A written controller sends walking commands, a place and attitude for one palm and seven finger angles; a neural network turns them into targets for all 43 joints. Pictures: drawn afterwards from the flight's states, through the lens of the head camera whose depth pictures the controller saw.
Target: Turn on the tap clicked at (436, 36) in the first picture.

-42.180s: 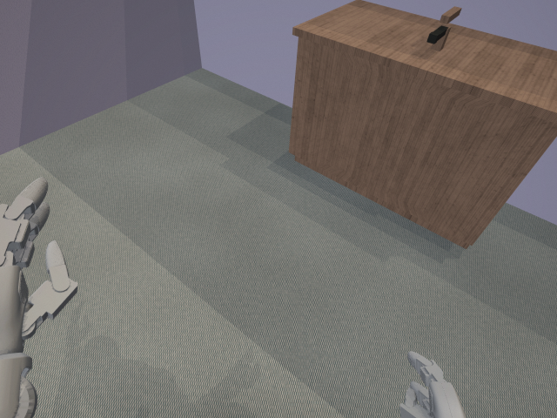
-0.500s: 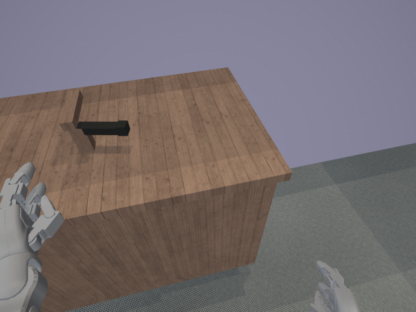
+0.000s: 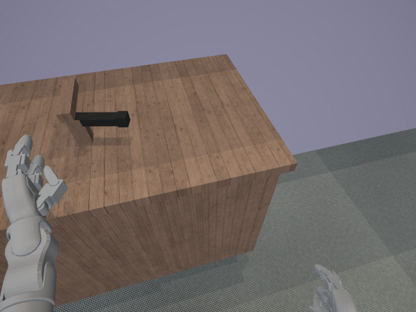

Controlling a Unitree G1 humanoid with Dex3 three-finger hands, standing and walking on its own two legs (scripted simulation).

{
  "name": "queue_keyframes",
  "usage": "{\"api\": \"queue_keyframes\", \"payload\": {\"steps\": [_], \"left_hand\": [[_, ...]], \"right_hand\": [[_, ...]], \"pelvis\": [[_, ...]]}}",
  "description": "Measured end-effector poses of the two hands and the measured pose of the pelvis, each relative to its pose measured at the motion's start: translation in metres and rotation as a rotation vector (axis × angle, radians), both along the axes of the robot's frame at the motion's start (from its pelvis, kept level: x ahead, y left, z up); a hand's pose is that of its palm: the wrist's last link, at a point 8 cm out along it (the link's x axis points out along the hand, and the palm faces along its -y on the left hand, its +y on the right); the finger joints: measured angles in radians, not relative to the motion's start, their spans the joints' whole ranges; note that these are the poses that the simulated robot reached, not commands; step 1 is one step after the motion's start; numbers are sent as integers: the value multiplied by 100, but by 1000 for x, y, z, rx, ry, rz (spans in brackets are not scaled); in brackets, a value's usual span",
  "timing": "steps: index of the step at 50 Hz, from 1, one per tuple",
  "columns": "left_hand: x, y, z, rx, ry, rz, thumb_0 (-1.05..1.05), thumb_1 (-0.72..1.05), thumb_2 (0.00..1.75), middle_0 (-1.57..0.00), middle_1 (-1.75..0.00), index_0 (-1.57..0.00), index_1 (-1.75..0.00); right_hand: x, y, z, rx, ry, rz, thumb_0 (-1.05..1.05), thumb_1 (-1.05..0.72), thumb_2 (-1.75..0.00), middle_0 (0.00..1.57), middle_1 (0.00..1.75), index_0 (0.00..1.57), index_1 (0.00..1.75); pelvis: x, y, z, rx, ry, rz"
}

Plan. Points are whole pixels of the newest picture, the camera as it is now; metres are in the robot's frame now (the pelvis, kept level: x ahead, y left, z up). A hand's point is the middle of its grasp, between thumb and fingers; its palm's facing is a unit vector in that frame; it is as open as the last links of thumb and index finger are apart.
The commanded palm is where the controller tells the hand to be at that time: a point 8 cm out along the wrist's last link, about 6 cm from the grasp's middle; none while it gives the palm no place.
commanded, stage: reach beside the lever's end, fingers flat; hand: left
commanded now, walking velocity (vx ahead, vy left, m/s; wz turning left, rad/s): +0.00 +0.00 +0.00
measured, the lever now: (122, 119) +0.51 +0.25 +0.07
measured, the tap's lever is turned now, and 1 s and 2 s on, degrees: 75 75 75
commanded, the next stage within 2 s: push the lever round in 1.12 s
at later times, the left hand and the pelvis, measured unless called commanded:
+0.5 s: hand (59, 169) +0.35 +0.33 +0.08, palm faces +0.57 -0.82 -0.09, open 7.8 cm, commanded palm +0.31 +0.36 +0.08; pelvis +0.00 +0.01 -0.01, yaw +0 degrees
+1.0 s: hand (63, 160) +0.38 +0.34 +0.07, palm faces +0.53 -0.84 -0.09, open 7.8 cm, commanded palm +0.33 +0.37 +0.07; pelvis +0.01 +0.01 -0.01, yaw -2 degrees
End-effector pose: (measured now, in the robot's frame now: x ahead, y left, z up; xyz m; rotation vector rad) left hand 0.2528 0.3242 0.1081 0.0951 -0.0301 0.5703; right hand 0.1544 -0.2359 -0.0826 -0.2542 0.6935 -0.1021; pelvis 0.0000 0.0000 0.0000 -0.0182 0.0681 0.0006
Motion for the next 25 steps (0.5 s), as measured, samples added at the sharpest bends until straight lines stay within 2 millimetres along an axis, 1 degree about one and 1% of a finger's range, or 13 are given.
{"api": "queue_keyframes", "payload": {"steps": [5,8,13,19,25], "left_hand": [[18,1,-6,-11,32,-31,2,89,90,-17,-22,-17,-22],[25,3,-9,-16,43,-23,2,89,90,-17,-22,-17,-22],[30,10,-11,-6,26,6,2,89,90,-17,-20,-17,-20],[34,24,-17,-9,33,25,2,89,90,-16,-19,-16,-19],[47,35,-20,-15,37,34,2,89,90,-16,-17,-16,-17]], "right_hand": [[-5,2,-2,-1,27,-19,1,-90,-90,21,30,20,30],[-9,2,-3,-2,43,-32,1,-90,-90,21,30,20,30],[-16,1,-6,-3,78,-44,1,-90,-90,21,30,20,30],[-26,-2,-12,-15,131,-60,1,-90,-90,21,30,20,30],[-36,-6,-17,-37,179,-73,1,-90,-90,21,30,20,30]], "pelvis": [[1,5,0,-1,11,-4],[3,7,0,-2,18,-9],[6,9,-1,-4,28,-15],[5,9,-3,-9,38,-13],[2,10,-6,-15,56,-7]]}}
